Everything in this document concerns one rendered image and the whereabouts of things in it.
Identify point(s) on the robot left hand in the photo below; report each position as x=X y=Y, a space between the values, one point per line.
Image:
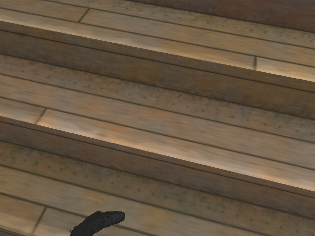
x=97 y=221

